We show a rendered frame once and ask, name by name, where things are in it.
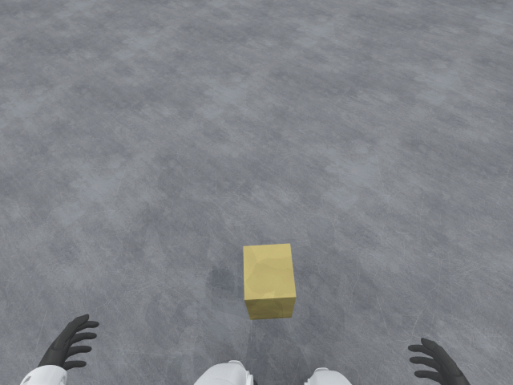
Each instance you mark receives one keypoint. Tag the left robot shin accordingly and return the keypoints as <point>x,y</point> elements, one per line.
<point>236,362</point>

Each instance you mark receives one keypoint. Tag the left robot thigh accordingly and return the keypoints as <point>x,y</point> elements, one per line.
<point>225,374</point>

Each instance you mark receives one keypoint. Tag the left robot hand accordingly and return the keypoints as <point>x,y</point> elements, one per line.
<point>60,349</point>

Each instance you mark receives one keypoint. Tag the robot left forearm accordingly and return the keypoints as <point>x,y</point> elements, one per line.
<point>46,375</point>

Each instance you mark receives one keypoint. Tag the carton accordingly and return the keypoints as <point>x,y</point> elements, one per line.
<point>269,287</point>

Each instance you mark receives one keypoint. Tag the right robot hand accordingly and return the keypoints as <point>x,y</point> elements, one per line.
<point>447,371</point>

